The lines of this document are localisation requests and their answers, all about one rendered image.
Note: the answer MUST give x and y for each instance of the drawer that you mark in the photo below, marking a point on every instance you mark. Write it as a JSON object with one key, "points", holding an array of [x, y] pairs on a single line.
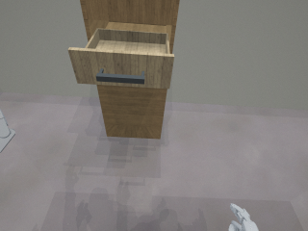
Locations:
{"points": [[124, 52]]}

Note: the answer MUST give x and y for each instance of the handle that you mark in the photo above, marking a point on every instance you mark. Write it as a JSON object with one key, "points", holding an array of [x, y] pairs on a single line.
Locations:
{"points": [[120, 78]]}

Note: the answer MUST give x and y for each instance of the left robot hand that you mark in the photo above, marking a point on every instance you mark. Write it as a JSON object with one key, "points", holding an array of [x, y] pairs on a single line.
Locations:
{"points": [[6, 134]]}

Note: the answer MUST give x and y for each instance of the right robot hand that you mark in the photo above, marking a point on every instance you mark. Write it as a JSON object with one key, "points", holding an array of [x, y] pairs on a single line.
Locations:
{"points": [[244, 219]]}

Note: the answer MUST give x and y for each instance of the cabinet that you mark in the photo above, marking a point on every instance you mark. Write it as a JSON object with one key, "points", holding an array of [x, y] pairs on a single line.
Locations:
{"points": [[132, 112]]}

